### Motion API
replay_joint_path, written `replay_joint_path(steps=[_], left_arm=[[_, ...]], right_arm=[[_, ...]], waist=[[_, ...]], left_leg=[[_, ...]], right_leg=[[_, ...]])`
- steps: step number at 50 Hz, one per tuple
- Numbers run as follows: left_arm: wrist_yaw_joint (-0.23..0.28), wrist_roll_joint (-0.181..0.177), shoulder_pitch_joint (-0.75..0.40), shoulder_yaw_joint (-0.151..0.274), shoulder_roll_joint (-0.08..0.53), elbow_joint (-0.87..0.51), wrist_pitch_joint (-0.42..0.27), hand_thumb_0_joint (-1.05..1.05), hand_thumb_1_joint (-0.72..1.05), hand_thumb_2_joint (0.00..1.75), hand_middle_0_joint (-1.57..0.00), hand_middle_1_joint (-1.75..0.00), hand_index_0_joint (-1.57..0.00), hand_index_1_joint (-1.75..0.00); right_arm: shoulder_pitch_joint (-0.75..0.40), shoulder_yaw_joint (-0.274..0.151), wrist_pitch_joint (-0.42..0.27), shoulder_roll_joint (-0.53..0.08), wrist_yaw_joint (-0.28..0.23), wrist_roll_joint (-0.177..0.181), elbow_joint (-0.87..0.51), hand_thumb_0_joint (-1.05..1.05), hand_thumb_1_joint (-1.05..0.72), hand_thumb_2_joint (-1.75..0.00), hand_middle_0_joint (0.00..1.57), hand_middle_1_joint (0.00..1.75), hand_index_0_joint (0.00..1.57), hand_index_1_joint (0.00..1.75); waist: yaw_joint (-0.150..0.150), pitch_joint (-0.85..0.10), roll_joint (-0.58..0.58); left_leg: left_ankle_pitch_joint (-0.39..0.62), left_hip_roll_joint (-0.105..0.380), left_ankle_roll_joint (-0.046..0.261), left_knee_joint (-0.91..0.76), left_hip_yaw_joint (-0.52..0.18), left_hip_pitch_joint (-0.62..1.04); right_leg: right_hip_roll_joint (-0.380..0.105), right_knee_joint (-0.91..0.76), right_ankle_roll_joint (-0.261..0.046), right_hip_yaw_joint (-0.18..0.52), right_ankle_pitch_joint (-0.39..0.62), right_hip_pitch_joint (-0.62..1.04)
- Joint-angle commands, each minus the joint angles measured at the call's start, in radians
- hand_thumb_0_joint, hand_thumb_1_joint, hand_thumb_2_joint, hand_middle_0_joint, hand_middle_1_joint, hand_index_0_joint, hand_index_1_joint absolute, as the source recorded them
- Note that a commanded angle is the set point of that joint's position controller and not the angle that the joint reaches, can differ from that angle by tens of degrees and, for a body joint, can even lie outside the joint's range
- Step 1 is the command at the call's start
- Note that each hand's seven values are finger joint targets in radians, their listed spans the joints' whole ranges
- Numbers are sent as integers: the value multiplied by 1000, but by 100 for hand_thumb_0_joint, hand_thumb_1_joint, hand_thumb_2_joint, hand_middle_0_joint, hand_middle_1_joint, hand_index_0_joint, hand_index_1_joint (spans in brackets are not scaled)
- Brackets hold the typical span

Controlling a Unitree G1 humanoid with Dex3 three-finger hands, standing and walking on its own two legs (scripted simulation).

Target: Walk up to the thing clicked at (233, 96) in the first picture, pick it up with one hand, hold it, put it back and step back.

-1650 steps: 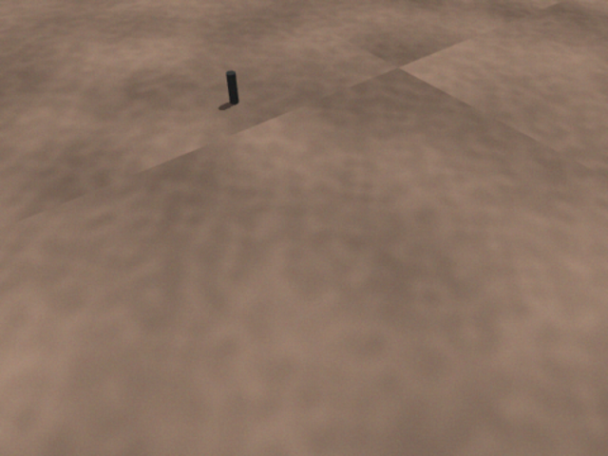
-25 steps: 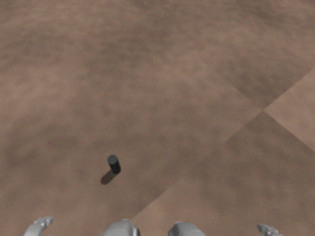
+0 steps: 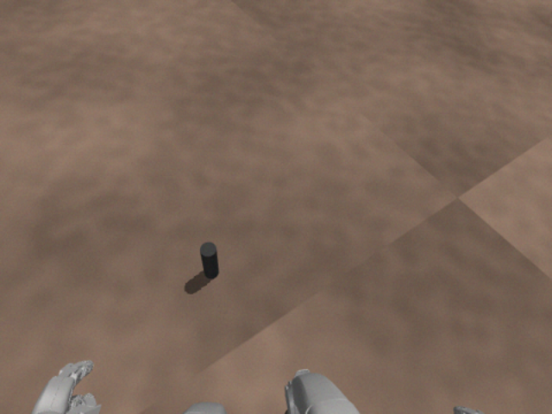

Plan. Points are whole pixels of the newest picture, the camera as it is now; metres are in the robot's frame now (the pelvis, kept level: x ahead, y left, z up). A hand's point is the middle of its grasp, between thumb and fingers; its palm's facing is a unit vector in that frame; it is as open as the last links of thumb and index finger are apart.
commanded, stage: step back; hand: left
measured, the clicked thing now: (210, 261) +0.63 +0.18 -0.67
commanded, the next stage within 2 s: none
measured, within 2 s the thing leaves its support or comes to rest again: neither
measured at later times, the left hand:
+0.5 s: hand out of the picture -0.08 +0.22 -0.13, palm faces -0.06 -0.92 -0.40, open 7.4 cm
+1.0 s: hand out of the picture -0.25 +0.19 -0.16, palm faces -0.07 -0.92 -0.39, open 7.4 cm
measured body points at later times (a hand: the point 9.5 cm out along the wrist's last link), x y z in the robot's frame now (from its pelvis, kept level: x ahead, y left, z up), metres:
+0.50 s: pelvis -0.17 -0.04 +0.00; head -0.13 -0.06 +0.45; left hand -0.07 +0.26 -0.11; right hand -0.08 -0.37 -0.12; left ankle -0.14 +0.09 -0.66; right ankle -0.15 -0.17 -0.73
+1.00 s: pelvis -0.35 -0.08 -0.02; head -0.30 -0.08 +0.43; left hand -0.24 +0.24 -0.13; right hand -0.23 -0.41 -0.11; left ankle -0.23 +0.06 -0.72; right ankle -0.39 -0.21 -0.73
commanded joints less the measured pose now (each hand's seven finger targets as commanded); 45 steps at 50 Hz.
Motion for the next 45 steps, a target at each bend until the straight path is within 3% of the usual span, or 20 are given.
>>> replay_joint_path(steps=[1, 9, 13, 15, 16, 17, 18, 19, 20, 22, 28, 30, 31, 32, 33, 34, 36, 38, 40, 45], left_arm=[[16, -15, 76, 73, 189, -59, -32, 0, 90, 90, -20, -30, -20, -30], [3, -1, 55, 67, 172, -77, -33, 0, 90, 90, -20, -30, -20, -30], [-11, -3, 174, 67, 163, -23, -40, 0, 90, 90, -20, -30, -20, -30], [-13, 3, 264, 75, 164, 30, -46, 0, 90, 90, -20, -30, -20, -30], [-15, 18, 251, 87, 199, 23, -49, 0, 90, 90, -20, -30, -20, -30], [-18, 25, 215, 115, 306, -13, -51, 0, 90, 90, -20, -30, -20, -30], [-15, 27, 114, 122, 393, -56, -47, 0, 90, 90, -20, -30, -20, -30], [-12, 21, 47, 106, 346, -85, -55, 0, 90, 90, -20, -30, -20, -30], [-3, 13, -24, 83, 279, -100, -60, 0, 90, 90, -20, -30, -20, -30], [6, 22, -80, 81, 233, -101, -58, 0, 90, 90, -20, -30, -20, -30], [19, 20, 36, 71, 221, -102, -47, 0, 90, 90, -20, -30, -20, -30], [12, 1, 27, 60, 224, -106, -33, 0, 90, 90, -20, -30, -20, -30], [9, -2, 39, 48, 204, -112, -28, 0, 90, 90, -20, -30, -20, -30], [5, -5, 73, 36, 167, -116, -24, 0, 90, 90, -20, -30, -20, -30], [14, -15, -4, 45, 180, -138, -27, 0, 90, 90, -20, -30, -20, -30], [21, 0, -77, 62, 202, -133, -23, 0, 90, 90, -20, -30, -20, -30], [18, -21, -12, 61, 183, -94, -16, 0, 90, 90, -20, -30, -20, -30], [14, -18, 58, 68, 199, -63, -17, 0, 90, 90, -20, -30, -20, -30], [6, -9, 61, 66, 174, -61, -19, 0, 90, 90, -20, -30, -20, -30], [-2, -3, 72, 49, 167, -38, -43, 0, 90, 90, -20, -30, -20, -30]], right_arm=[[-83, -73, -36, -272, -36, 0, -113, 0, -90, -90, 20, 30, 20, 30], [36, -92, -29, -279, -41, 4, -127, 0, -90, -90, 20, 30, 20, 30], [-39, -95, -13, -309, -34, 3, -161, 0, -90, -90, 20, 30, 20, 30], [-74, -87, 3, -303, -29, 10, -164, 0, -90, -90, 20, 30, 20, 30], [-49, -77, 9, -265, -28, 16, -161, 0, -90, -90, 20, 30, 20, 30], [-63, -64, 5, -200, -31, 27, -185, 0, -90, -90, 20, 30, 20, 30], [-105, -80, 9, -228, -52, 23, -177, 0, -90, -90, 20, 30, 20, 30], [-77, -85, 13, -260, -51, 26, -155, 0, -90, -90, 20, 30, 20, 30], [-29, -79, 8, -256, -47, 35, -127, 0, -90, -90, 20, 30, 20, 30], [38, -66, -2, -229, -43, 40, -101, 0, -90, -90, 20, 30, 20, 30], [37, -52, -19, -196, -36, 19, -110, 0, -90, -90, 20, 30, 20, 30], [101, -57, -25, -192, -36, 14, -75, 0, -90, -90, 20, 30, 20, 30], [105, -66, -29, -214, -37, 9, -70, 0, -90, -90, 20, 30, 20, 30], [93, -84, -31, -285, -37, -5, -77, 0, -90, -90, 20, 30, 20, 30], [48, -105, -24, -412, -26, 4, -98, 0, -90, -90, 20, 30, 20, 30], [54, -111, -30, -404, -30, -7, -99, 0, -90, -90, 20, 30, 20, 30], [-20, -79, -36, -324, -45, -3, -102, 0, -90, -90, 20, 30, 20, 30], [-49, -72, -32, -294, -50, 1, -116, 0, -90, -90, 20, 30, 20, 30], [-26, -69, -26, -269, -43, -7, -120, 0, -90, -90, 20, 30, 20, 30], [-4, -83, -5, -303, -37, -7, -129, 0, -90, -90, 20, 30, 20, 30]], waist=[[50, -146, 177], [-41, -224, 212], [10, -267, 281], [54, -283, 231], [45, -243, 149], [61, -190, -126], [89, -124, -263], [50, -74, -184], [5, -71, -86], [-29, -92, -104], [49, -190, -148], [18, -222, -110], [22, -236, -65], [38, -245, 86], [-2, -226, 298], [-41, -185, 249], [26, -185, 150], [50, -180, 153], [29, -180, 174], [-4, -255, 276]], left_leg=[[534, 278, 170, -229, -219, 23], [457, 299, 213, -194, -212, 211], [351, 300, 168, -177, -189, 89], [270, 251, 110, -114, -144, -26], [111, 183, 52, -47, -130, -170], [-137, -22, -21, 149, -59, -353], [-296, -52, -50, 427, -68, -245], [-243, -38, -51, 541, -138, -208], [-160, -65, -48, 567, -155, -221], [-110, -86, -48, 579, -104, -196], [-154, -6, -44, 70, 8, -184], [70, -18, -29, -200, 59, -51], [187, 30, -12, -239, -16, 22], [272, 216, 61, -265, -274, 123], [430, 415, 227, -293, -482, 13], [453, 457, 285, -315, -563, -100], [583, 344, 229, -231, -327, -47], [566, 308, 207, -184, -234, -58], [499, 260, 192, -186, -198, -4], [389, 282, 178, -150, -210, 94]], right_leg=[[26, 316, 0, 87, 14, -34], [-29, 17, 55, 10, -29, -6], [-81, -319, 14, -89, 39, 200], [-68, -546, -15, -131, 204, 350], [-118, -571, -37, -18, 180, 390], [-342, -662, -137, 311, 126, 338], [-520, -761, -290, 467, 79, 17], [-499, -763, -284, 409, 79, -64], [-393, -676, -233, 242, 234, -7], [-306, -589, -177, 70, 395, 49], [-334, -444, -175, 72, 639, 395], [-294, -341, -141, 30, 640, 370], [-264, -310, -100, 19, 541, 294], [-176, -208, -49, -25, 314, 99], [-47, -37, -7, -127, -72, 44], [-47, 150, 0, 6, -157, 66], [-15, 305, -15, 75, -72, 23], [-16, 315, -2, 49, -29, 27], [-12, 218, 20, 18, -25, 21], [-80, -274, 19, -91, -5, 134]])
